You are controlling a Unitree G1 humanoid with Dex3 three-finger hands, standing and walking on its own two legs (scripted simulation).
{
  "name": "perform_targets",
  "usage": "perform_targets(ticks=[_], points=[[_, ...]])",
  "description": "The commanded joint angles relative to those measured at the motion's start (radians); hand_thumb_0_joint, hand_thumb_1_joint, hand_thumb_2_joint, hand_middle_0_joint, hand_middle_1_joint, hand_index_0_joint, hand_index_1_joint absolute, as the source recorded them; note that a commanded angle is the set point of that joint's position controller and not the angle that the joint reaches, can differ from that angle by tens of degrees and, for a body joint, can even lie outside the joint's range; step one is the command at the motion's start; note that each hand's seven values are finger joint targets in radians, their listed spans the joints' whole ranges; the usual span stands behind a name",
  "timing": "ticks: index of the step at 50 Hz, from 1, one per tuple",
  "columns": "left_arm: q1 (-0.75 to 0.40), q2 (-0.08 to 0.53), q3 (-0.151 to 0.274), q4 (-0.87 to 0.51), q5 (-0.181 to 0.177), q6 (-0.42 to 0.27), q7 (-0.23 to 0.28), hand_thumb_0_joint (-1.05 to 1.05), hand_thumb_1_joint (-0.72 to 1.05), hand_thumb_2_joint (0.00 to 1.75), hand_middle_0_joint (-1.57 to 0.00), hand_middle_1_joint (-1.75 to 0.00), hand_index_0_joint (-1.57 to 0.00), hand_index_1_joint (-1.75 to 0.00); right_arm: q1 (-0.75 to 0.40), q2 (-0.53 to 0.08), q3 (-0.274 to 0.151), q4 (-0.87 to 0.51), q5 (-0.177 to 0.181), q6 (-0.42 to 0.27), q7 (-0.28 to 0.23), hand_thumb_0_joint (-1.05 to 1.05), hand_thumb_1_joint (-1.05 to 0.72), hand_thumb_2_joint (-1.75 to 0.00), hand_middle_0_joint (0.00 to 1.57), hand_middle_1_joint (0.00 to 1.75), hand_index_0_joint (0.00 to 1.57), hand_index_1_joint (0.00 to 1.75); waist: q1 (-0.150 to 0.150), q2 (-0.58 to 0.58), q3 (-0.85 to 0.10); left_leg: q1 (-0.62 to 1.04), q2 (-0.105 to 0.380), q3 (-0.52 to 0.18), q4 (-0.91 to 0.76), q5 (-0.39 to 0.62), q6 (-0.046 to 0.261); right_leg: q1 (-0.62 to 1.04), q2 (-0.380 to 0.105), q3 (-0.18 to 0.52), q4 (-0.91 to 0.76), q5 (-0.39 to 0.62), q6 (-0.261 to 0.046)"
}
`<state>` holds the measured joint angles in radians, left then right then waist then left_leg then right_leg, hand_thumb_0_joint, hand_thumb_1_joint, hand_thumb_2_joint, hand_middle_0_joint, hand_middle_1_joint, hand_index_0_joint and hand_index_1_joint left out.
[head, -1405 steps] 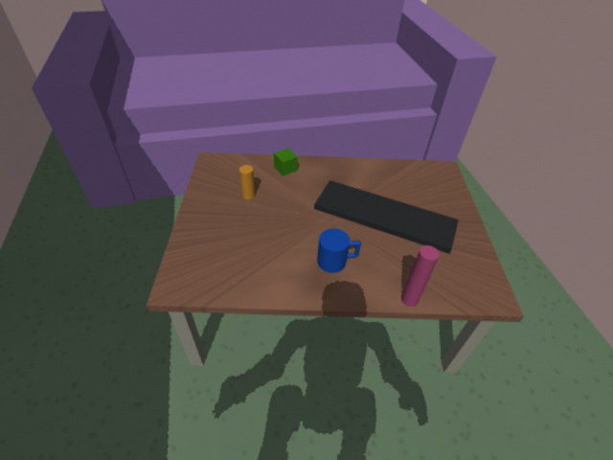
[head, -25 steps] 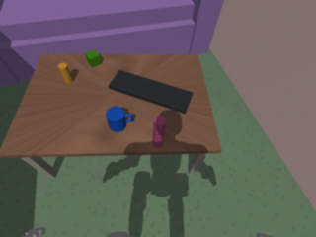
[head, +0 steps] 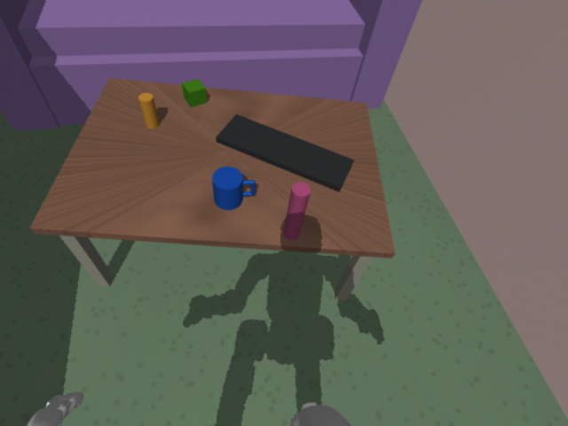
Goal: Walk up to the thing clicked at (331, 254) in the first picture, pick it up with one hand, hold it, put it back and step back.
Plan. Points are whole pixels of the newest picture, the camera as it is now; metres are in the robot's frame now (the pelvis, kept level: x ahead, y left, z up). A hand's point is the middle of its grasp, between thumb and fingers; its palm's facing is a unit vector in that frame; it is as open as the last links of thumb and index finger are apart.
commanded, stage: step back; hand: left
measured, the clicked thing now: (234, 188) +0.73 +0.11 -0.30
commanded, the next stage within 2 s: none
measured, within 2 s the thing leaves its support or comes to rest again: neither
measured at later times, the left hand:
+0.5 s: hand out of the picture -0.04 +0.22 -0.13, palm faces -0.06 -0.90 -0.44, open 7.4 cm
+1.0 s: hand out of the picture -0.23 +0.20 -0.16, palm faces -0.06 -0.91 -0.41, open 7.4 cm
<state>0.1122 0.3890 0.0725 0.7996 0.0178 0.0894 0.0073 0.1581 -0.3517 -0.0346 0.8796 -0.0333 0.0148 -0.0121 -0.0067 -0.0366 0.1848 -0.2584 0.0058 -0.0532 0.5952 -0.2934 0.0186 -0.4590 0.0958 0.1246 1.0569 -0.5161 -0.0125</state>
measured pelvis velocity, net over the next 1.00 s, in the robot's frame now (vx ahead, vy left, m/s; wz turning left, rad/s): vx -0.32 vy -0.08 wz -0.05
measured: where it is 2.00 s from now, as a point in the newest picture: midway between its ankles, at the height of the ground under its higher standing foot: outside the picture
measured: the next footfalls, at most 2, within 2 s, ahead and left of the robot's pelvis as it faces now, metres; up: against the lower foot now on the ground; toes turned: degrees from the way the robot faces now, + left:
right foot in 0.26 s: -0.07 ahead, -0.17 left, +0.00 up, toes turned -1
left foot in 0.62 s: -0.17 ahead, +0.07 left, +0.00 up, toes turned -1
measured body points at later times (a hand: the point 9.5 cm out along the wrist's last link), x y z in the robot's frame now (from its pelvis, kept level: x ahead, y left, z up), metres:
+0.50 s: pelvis -0.15 -0.04 +0.00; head -0.08 -0.07 +0.44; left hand -0.04 +0.27 -0.10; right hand -0.07 -0.37 -0.13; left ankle -0.18 +0.10 -0.66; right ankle -0.11 -0.16 -0.73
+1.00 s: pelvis -0.32 -0.08 -0.02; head -0.25 -0.08 +0.43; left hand -0.22 +0.24 -0.14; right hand -0.17 -0.40 -0.12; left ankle -0.21 +0.07 -0.73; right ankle -0.35 -0.19 -0.74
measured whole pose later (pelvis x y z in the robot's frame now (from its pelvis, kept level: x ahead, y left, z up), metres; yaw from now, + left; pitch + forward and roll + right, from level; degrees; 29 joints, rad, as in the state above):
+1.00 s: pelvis -0.32 -0.08 -0.02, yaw -3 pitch -3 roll -1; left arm 0.16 0.38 0.06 0.88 0.03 0.05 0.01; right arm 0.06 -0.41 -0.05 0.80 -0.02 0.05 -0.01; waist 0.02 0.03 0.21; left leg -0.43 0.08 -0.02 0.68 -0.20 -0.02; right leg -0.21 0.04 0.03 0.66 -0.40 0.00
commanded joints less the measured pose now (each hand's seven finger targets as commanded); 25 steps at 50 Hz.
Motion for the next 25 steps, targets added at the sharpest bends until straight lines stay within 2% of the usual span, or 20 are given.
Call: perform_targets(ticks=[1, 3, 5, 6, 7, 9, 10, 11, 12, 13, 14, 15, 16, 17, 18, 19, 20, 22, 25], points=[[0.086, 0.189, 0.078, -0.058, -0.004, -0.036, 0.001, 0.0, 0.9, 0.9, -0.2, -0.3, -0.2, -0.3, -0.064, -0.265, -0.079, -0.105, 0.001, -0.029, -0.02, 0.0, -0.9, -0.9, 0.2, 0.3, 0.2, 0.3, 0.043, 0.157, -0.185, 0.057, 0.215, -0.143, -0.175, 0.475, 0.18, -0.015, 0.024, 0.056, 0.203, 0.037, 0.007], [0.068, 0.167, 0.074, -0.064, -0.001, -0.038, 0.0, 0.0, 0.9, 0.9, -0.2, -0.3, -0.2, -0.3, -0.019, -0.26, -0.081, -0.104, 0.0, -0.025, -0.018, 0.0, -0.9, -0.9, 0.2, 0.3, 0.2, 0.3, 0.008, 0.182, -0.181, 0.121, 0.2, -0.14, -0.159, 0.467, 0.186, -0.029, 0.01, 0.047, 0.116, 0.034, 0.036], [0.061, 0.163, 0.067, -0.076, 0.002, -0.047, 0.001, 0.0, 0.9, 0.9, -0.2, -0.3, -0.2, -0.3, 0.006, -0.261, -0.084, -0.111, 0.004, -0.02, -0.02, 0.0, -0.9, -0.9, 0.2, 0.3, 0.2, 0.3, -0.016, 0.205, -0.204, 0.206, 0.215, -0.136, -0.128, 0.475, 0.216, -0.048, -0.011, 0.023, -0.009, 0.015, 0.052], [0.063, 0.16, 0.064, -0.078, 0.002, -0.05, 0.001, 0.0, 0.9, 0.9, -0.2, -0.3, -0.2, -0.3, 0.019, -0.267, -0.087, -0.114, 0.006, -0.019, -0.02, 0.0, -0.9, -0.9, 0.2, 0.3, 0.2, 0.3, -0.023, 0.219, -0.226, 0.238, 0.228, -0.135, -0.112, 0.485, 0.226, -0.037, -0.024, 0.008, -0.073, 0.005, 0.056], [0.08, 0.162, 0.063, -0.073, 0.002, -0.051, 0.002, 0.0, 0.9, 0.9, -0.2, -0.3, -0.2, -0.3, 0.01, -0.281, -0.091, -0.125, 0.007, -0.018, -0.021, 0.0, -0.9, -0.9, 0.2, 0.3, 0.2, 0.3, -0.016, 0.245, -0.248, 0.243, 0.262, -0.156, -0.099, 0.501, 0.231, 0.006, -0.061, 0.005, -0.158, -0.001, 0.051], [0.108, 0.166, 0.065, -0.049, 0.001, -0.057, 0.001, 0.0, 0.9, 0.9, -0.2, -0.3, -0.2, -0.3, -0.024, -0.292, -0.093, -0.14, 0.003, -0.005, -0.017, 0.0, -0.9, -0.9, 0.2, 0.3, 0.2, 0.3, -0.003, 0.271, -0.267, 0.184, 0.243, -0.142, -0.064, 0.452, 0.197, 0.113, -0.092, -0.046, -0.371, 0.042, 0.035], [0.126, 0.164, 0.065, -0.031, 0.003, -0.061, 0.0, 0.0, 0.9, 0.9, -0.2, -0.3, -0.2, -0.3, -0.031, -0.295, -0.093, -0.142, 0.004, 0.002, -0.016, 0.0, -0.9, -0.9, 0.2, 0.3, 0.2, 0.3, -0.001, 0.262, -0.274, 0.152, 0.219, -0.128, -0.037, 0.415, 0.185, 0.162, -0.08, -0.075, -0.466, 0.104, 0.031], [0.176, 0.159, 0.066, -0.003, 0.006, -0.064, -0.001, 0.0, 0.9, 0.9, -0.2, -0.3, -0.2, -0.3, -0.053, -0.304, -0.092, -0.149, 0.012, 0.009, -0.015, 0.0, -0.9, -0.9, 0.2, 0.3, 0.2, 0.3, 0.025, 0.254, -0.286, 0.103, 0.212, -0.116, -0.005, 0.384, 0.168, 0.244, -0.077, -0.101, -0.592, 0.213, 0.02], [0.205, 0.172, 0.07, 0.022, 0.012, -0.067, -0.002, 0.0, 0.9, 0.9, -0.2, -0.3, -0.2, -0.3, -0.059, -0.298, -0.088, -0.151, 0.02, 0.017, -0.013, 0.0, -0.9, -0.9, 0.2, 0.3, 0.2, 0.3, 0.037, 0.223, -0.289, 0.031, 0.18, -0.099, 0.021, 0.332, 0.131, 0.325, -0.064, -0.125, -0.665, 0.299, 0.003], [0.212, 0.207, 0.077, 0.024, 0.024, -0.071, -0.003, 0.0, 0.9, 0.9, -0.2, -0.3, -0.2, -0.3, -0.069, -0.268, -0.079, -0.158, 0.028, 0.019, -0.011, 0.0, -0.9, -0.9, 0.2, 0.3, 0.2, 0.3, 0.042, 0.152, -0.273, -0.096, 0.121, -0.092, 0.069, 0.169, 0.079, 0.367, -0.116, -0.021, -0.652, 0.32, -0.025], [0.2, 0.3, 0.103, 0.006, 0.034, -0.072, -0.005, 0.0, 0.9, 0.9, -0.2, -0.3, -0.2, -0.3, -0.067, -0.211, -0.066, -0.178, 0.033, 0.019, -0.013, 0.0, -0.9, -0.9, 0.2, 0.3, 0.2, 0.3, 0.046, -0.118, -0.227, -0.314, -0.051, -0.057, 0.236, -0.126, 0.008, 0.361, -0.311, 0.282, -0.707, 0.282, -0.097], [0.092, 0.402, 0.115, -0.045, 0.035, -0.066, -0.004, 0.0, 0.9, 0.9, -0.2, -0.3, -0.2, -0.3, -0.092, -0.232, -0.079, -0.174, 0.033, 0.023, -0.033, 0.0, -0.9, -0.9, 0.2, 0.3, 0.2, 0.3, 0.084, -0.294, -0.174, -0.222, -0.101, -0.05, 0.493, -0.341, -0.026, 0.059, -0.504, 0.471, -0.795, 0.23, -0.279], [0.008, 0.379, 0.111, -0.075, 0.029, -0.068, 0.002, 0.0, 0.9, 0.9, -0.2, -0.3, -0.2, -0.3, -0.071, -0.274, -0.099, -0.155, 0.031, 0.022, -0.035, 0.0, -0.9, -0.9, 0.2, 0.3, 0.2, 0.3, 0.045, -0.261, -0.094, -0.156, -0.049, -0.119, 0.601, -0.327, -0.026, -0.104, -0.525, 0.484, -0.831, 0.186, -0.29], [-0.029, 0.317, 0.091, -0.085, 0.028, -0.07, 0.003, 0.0, 0.9, 0.9, -0.2, -0.3, -0.2, -0.3, -0.033, -0.284, -0.09, -0.123, 0.033, 0.022, -0.023, 0.0, -0.9, -0.9, 0.2, 0.3, 0.2, 0.3, 0.015, -0.186, -0.078, -0.118, -0.073, -0.125, 0.617, -0.262, -0.017, -0.109, -0.453, 0.349, -0.798, 0.24, -0.244], [-0.071, 0.262, 0.077, -0.097, 0.023, -0.073, 0.006, 0.0, 0.9, 0.9, -0.2, -0.3, -0.2, -0.3, 0.002, -0.269, -0.084, -0.099, 0.038, 0.02, -0.021, 0.0, -0.9, -0.9, 0.2, 0.3, 0.2, 0.3, -0.017, -0.109, -0.086, -0.178, -0.112, -0.125, 0.633, -0.196, -0.017, 0.011, -0.344, 0.177, -0.713, 0.372, -0.192], [-0.089, 0.229, 0.076, -0.091, 0.022, -0.072, 0.009, 0.0, 0.9, 0.9, -0.2, -0.3, -0.2, -0.3, 0.033, -0.237, -0.072, -0.084, 0.042, 0.017, -0.021, 0.0, -0.9, -0.9, 0.2, 0.3, 0.2, 0.3, -0.033, -0.122, -0.105, -0.207, -0.133, -0.108, 0.632, -0.173, -0.02, 0.076, -0.298, 0.084, -0.666, 0.474, -0.163], [-0.053, 0.216, 0.08, -0.085, 0.027, -0.072, 0.01, 0.0, 0.9, 0.9, -0.2, -0.3, -0.2, -0.3, 0.038, -0.218, -0.062, -0.087, 0.042, 0.007, -0.026, 0.0, -0.9, -0.9, 0.2, 0.3, 0.2, 0.3, -0.012, -0.133, -0.145, -0.231, -0.133, -0.091, 0.606, -0.173, -0.03, 0.164, -0.269, 0.055, -0.622, 0.551, -0.156], [0.033, 0.208, 0.073, -0.08, 0.03, -0.071, 0.015, 0.0, 0.9, 0.9, -0.2, -0.3, -0.2, -0.3, 0.015, -0.212, -0.053, -0.1, 0.034, -0.002, -0.03, 0.0, -0.9, -0.9, 0.2, 0.3, 0.2, 0.3, 0.042, -0.127, -0.18, -0.246, -0.115, -0.062, 0.499, -0.202, -0.038, 0.276, -0.267, 0.059, -0.587, 0.621, -0.169], [0.08, 0.199, 0.073, -0.081, 0.028, -0.063, 0.028, 0.0, 0.9, 0.9, -0.2, -0.3, -0.2, -0.3, 0.006, -0.193, -0.048, -0.108, 0.025, -0.012, -0.031, 0.0, -0.9, -0.9, 0.2, 0.3, 0.2, 0.3, 0.07, -0.169, -0.234, -0.264, -0.065, -0.027, 0.285, -0.258, -0.048, 0.462, -0.319, 0.085, -0.532, 0.763, -0.199]])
